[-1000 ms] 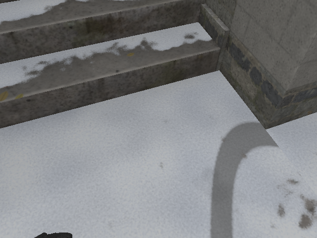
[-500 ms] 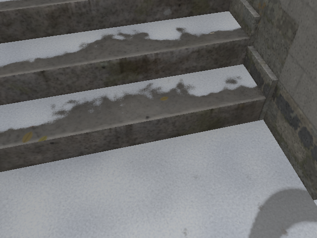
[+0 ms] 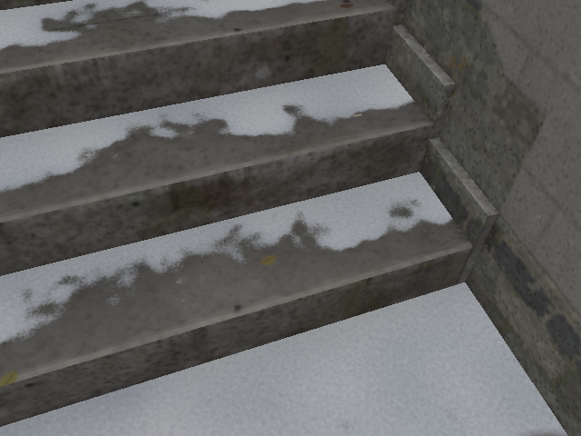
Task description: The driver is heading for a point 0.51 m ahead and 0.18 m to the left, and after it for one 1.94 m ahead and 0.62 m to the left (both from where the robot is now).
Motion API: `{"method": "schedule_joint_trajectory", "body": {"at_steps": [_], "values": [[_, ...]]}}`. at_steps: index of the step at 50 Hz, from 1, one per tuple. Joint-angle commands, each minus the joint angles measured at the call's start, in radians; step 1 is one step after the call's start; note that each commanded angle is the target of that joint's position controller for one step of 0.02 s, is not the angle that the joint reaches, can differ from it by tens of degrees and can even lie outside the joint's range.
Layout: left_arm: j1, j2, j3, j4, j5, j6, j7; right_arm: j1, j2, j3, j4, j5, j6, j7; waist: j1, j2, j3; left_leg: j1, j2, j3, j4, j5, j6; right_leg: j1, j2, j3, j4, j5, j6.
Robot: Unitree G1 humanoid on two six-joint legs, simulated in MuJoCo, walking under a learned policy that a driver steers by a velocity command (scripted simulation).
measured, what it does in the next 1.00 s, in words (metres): walks ahead, turning left: right foot, then left foot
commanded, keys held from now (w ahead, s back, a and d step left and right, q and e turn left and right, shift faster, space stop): w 0.02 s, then w+q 0.64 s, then q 0.18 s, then no key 0.16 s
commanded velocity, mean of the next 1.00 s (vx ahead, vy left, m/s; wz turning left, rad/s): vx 0.42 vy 0.00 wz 0.42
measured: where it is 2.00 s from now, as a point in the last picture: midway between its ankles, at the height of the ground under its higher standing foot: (266, 402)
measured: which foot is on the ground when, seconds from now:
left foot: down 0.00-0.20, up 0.22-0.68, down 0.70-1.00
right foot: up 0.00-0.18, down 0.20-0.72, up 0.74-1.00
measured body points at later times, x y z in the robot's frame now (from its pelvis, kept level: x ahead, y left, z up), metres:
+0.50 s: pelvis +0.27 -0.05 +0.00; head +0.29 -0.05 +0.45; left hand +0.26 +0.25 -0.12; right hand +0.48 -0.28 -0.11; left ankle +0.35 +0.13 -0.68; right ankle +0.25 -0.15 -0.75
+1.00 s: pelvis +0.46 +0.06 +0.00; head +0.48 +0.11 +0.44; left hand +0.51 +0.37 -0.12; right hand +0.67 -0.15 -0.10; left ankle +0.44 +0.12 -0.75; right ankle +0.54 -0.08 -0.56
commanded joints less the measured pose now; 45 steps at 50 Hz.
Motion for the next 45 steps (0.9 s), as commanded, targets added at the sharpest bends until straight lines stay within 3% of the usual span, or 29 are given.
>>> {"method": "schedule_joint_trajectory", "body": {"at_steps": [1, 4, 7, 9, 10, 11, 12, 13, 14, 15, 16, 17, 18, 20, 21, 27, 29, 31, 32, 34, 35, 36, 37, 38, 39, 40, 41, 42, 45], "values": [[-0.092, 0.024, -0.003, -0.072, -0.007, -0.017, -0.014, -0.009, -0.175, -0.037, -0.051, 0.007, -0.008, -0.009, -0.01, 0.107, 0.035, -0.046, 0.243, -0.108, -0.108, 0.189, 0.143, 0.071, 0.033, -0.044, -0.168, 0.123, 0.001], [-0.185, 0.035, -0.002, -0.111, -0.017, -0.031, -0.025, 0.058, -0.176, -0.037, -0.016, 0.023, 0.008, -0.012, -0.036, 0.105, 0.073, 0.052, 0.292, -0.175, -0.071, 0.166, 0.149, 0.027, 0.049, -0.027, -0.257, 0.064, -0.014], [-0.159, 0.073, 0.008, -0.111, -0.014, -0.053, -0.035, 0.033, -0.202, -0.048, -0.008, 0.029, 0.015, -0.024, 0.01, 0.144, 0.064, 0.103, 0.327, -0.233, -0.016, 0.183, 0.127, 0.099, 0.061, -0.001, -0.335, -0.004, -0.038], [-0.041, 0.134, 0.035, -0.084, -0.007, -0.063, -0.023, -0.023, -0.213, -0.052, -0.02, 0.026, 0.016, -0.029, 0.09, 0.144, -0.013, 0.079, 0.281, -0.215, 0.135, 0.365, 0.092, 0.311, 0.097, -0.032, -0.383, -0.043, -0.061], [0.11, 0.182, 0.058, -0.048, -0.001, -0.065, -0.009, -0.015, -0.17, -0.036, -0.023, 0.012, 0.014, -0.028, 0.154, 0.116, -0.131, -0.01, 0.219, -0.174, 0.334, 0.374, 0.06, 0.555, 0.067, -0.012, -0.358, -0.043, -0.095], [0.262, 0.249, 0.075, -0.034, 0.025, -0.062, 0.005, -0.004, -0.088, -0.009, -0.057, -0.003, 0.008, -0.027, 0.196, -0.029, -0.29, -0.267, 0.117, -0.111, 0.668, 0.133, 0.01, 0.875, -0.143, 0.232, -0.35, -0.141, -0.168], [0.292, 0.271, 0.075, -0.014, 0.033, -0.056, 0.0, 0.106, -0.02, 0.012, -0.069, 0.025, -0.013, -0.026, 0.142, -0.313, -0.371, -0.579, -0.009, -0.137, 0.933, -0.418, -0.032, 1.081, -0.3, 0.649, -0.492, -0.318, -0.281], [0.251, 0.16, 0.048, -0.024, 0.021, -0.053, 0.003, 0.048, -0.14, -0.015, -0.052, 0.054, -0.019, -0.026, 0.167, -0.178, -0.272, -0.685, 0.056, -0.213, 1.028, -0.388, -0.03, 1.013, -0.271, 0.594, -0.53, -0.421, -0.245], [0.197, 0.126, 0.036, -0.026, 0.011, -0.051, 0.011, -0.029, -0.171, -0.024, -0.07, 0.053, -0.021, -0.025, 0.161, -0.11, -0.149, -0.716, 0.101, -0.186, 1.029, -0.301, -0.025, 0.898, -0.245, 0.431, -0.537, -0.352, -0.205], [0.139, 0.104, 0.027, -0.028, 0.014, -0.051, 0.008, -0.06, -0.16, -0.026, -0.07, 0.038, -0.017, -0.029, 0.132, -0.033, -0.108, -0.668, 0.145, -0.166, 0.998, -0.216, -0.029, 0.784, -0.208, 0.328, -0.556, -0.231, -0.185], [0.098, 0.084, 0.02, -0.025, 0.016, -0.054, 0.006, -0.073, -0.145, -0.03, -0.071, 0.026, -0.008, -0.029, 0.105, -0.035, -0.059, -0.632, 0.173, -0.166, 0.953, -0.162, -0.035, 0.693, -0.175, 0.244, -0.588, -0.138, -0.182], [0.069, 0.078, 0.017, -0.021, 0.022, -0.058, 0.006, -0.057, -0.12, -0.028, -0.071, 0.028, 0.004, -0.024, 0.077, -0.06, -0.045, -0.578, 0.193, -0.169, 0.933, -0.127, -0.038, 0.626, -0.157, 0.176, -0.619, -0.082, -0.177], [0.055, 0.082, 0.019, -0.015, 0.021, -0.063, 0.007, -0.057, -0.095, -0.022, -0.074, 0.031, 0.016, -0.02, 0.066, -0.066, -0.034, -0.56, 0.2, -0.157, 0.923, -0.103, -0.045, 0.588, -0.151, 0.128, -0.646, -0.03, -0.184], [0.03, 0.106, 0.027, -0.007, 0.032, -0.07, 0.005, -0.057, -0.098, -0.029, -0.092, 0.022, 0.035, -0.018, 0.044, -0.053, -0.02, -0.553, 0.197, -0.146, 0.888, -0.059, -0.061, 0.543, -0.133, 0.014, -0.666, 0.124, -0.2], [0.029, 0.107, 0.028, -0.001, 0.027, -0.07, 0.008, -0.072, -0.085, -0.026, -0.104, 0.023, 0.04, -0.016, 0.039, -0.056, -0.01, -0.57, 0.199, -0.141, 0.84, -0.021, -0.069, 0.544, -0.132, -0.023, -0.674, 0.144, -0.207], [0.086, 0.174, 0.04, 0.025, 0.018, -0.054, 0.025, -0.257, -0.072, -0.016, -0.195, 0.004, 0.036, 0.015, 0.096, 0.003, 0.038, -0.54, 0.171, -0.073, 0.551, 0.197, -0.064, 0.593, -0.138, -0.176, -0.679, 0.155, -0.18], [0.123, 0.175, 0.038, 0.047, 0.006, -0.034, 0.031, -0.258, -0.056, -0.008, -0.196, 0.006, 0.047, 0.019, 0.102, -0.034, 0.035, -0.532, 0.161, -0.03, 0.561, 0.127, -0.056, 0.665, -0.163, -0.196, -0.652, 0.121, -0.165], [0.085, 0.189, 0.046, 0.033, -0.011, -0.015, 0.025, -0.299, -0.071, -0.009, -0.227, 0.02, 0.056, 0.025, 0.088, -0.022, 0.054, -0.502, 0.144, -0.01, 0.514, 0.061, -0.017, 0.685, -0.159, -0.225, -0.584, 0.338, -0.142], [0.074, 0.201, 0.049, 0.023, -0.015, -0.01, 0.025, -0.289, -0.084, -0.016, -0.236, 0.014, 0.06, 0.024, 0.069, -0.023, 0.022, -0.436, 0.102, 0.024, 0.511, 0.019, -0.001, 0.692, -0.152, -0.248, -0.502, 0.567, -0.125], [0.043, 0.223, 0.056, 0.011, -0.03, 0.005, 0.03, -0.114, -0.131, -0.046, -0.205, 0.004, 0.064, 0.023, -0.031, -0.046, -0.066, -0.245, 0.023, 0.069, 0.432, -0.029, 0.046, 0.686, -0.135, -0.264, -0.225, 0.846, -0.096], [0.021, 0.196, 0.048, -0.001, -0.037, 0.006, 0.028, 0.046, -0.176, -0.074, -0.159, -0.002, 0.063, 0.01, -0.113, -0.002, -0.127, -0.035, -0.012, 0.057, 0.276, 0.129, 0.083, 0.593, -0.085, -0.275, 0.017, 0.725, -0.049], [0.057, 0.08, 0.012, -0.033, 0.014, -0.01, 0.022, 0.081, -0.281, -0.094, -0.127, 0.002, 0.067, -0.015, -0.062, 0.255, -0.112, 0.207, 0.14, -0.183, 0.267, 0.61, 0.117, 0.251, 0.019, -0.249, 0.359, -0.176, 0.019], [0.201, 0.021, -0.02, -0.055, 0.028, -0.043, 0.005, 0.032, -0.378, -0.097, -0.201, -0.04, 0.05, -0.016, 0.045, 0.365, -0.312, 0.445, 0.444, -0.696, 0.267, 0.93, 0.377, -0.05, 0.176, -0.087, 0.677, -0.669, 0.066], [0.115, 0.153, 0.01, -0.036, 0.006, -0.054, 0.001, 0.031, -0.299, -0.09, -0.224, -0.03, 0.043, -0.001, -0.053, 0.121, -0.381, 0.406, 0.426, -0.676, 0.192, 0.772, 0.382, -0.078, 0.135, 0.057, 0.706, -0.588, 0.058], [0.036, 0.15, 0.013, -0.074, -0.014, -0.056, 0.006, -0.03, -0.265, -0.08, -0.228, -0.014, 0.036, -0.006, -0.023, 0.094, -0.245, 0.282, 0.382, -0.56, 0.164, 0.64, 0.335, -0.118, 0.102, 0.042, 0.647, -0.487, 0.042], [0.017, 0.135, 0.012, -0.064, 0.003, -0.045, 0.023, -0.103, -0.227, -0.069, -0.232, 0.007, 0.041, -0.013, 0.02, 0.016, -0.158, 0.136, 0.332, -0.482, 0.133, 0.546, 0.274, -0.091, 0.061, 0.032, 0.58, -0.407, 0.046], [0.008, 0.139, 0.013, -0.073, 0.016, -0.026, 0.034, -0.139, -0.192, -0.056, -0.243, 0.01, 0.048, -0.02, 0.04, 0.039, -0.124, 0.04, 0.324, -0.453, 0.114, 0.56, 0.255, -0.051, 0.047, 0.029, 0.567, -0.37, 0.055], [0.019, 0.134, 0.015, -0.079, 0.017, -0.005, 0.035, -0.154, -0.176, -0.048, -0.251, -0.003, 0.056, -0.025, 0.065, 0.073, -0.114, -0.037, 0.305, -0.423, 0.102, 0.618, 0.244, 0.0, 0.051, 0.019, 0.612, -0.355, 0.064], [0.075, 0.081, 0.007, -0.072, 0.02, 0.018, 0.031, -0.153, -0.158, -0.035, -0.25, -0.013, 0.062, -0.044, 0.087, 0.106, -0.137, -0.094, 0.249, -0.288, 0.117, 0.782, 0.213, 0.017, 0.08, -0.021, 0.632, -0.277, 0.091]]}}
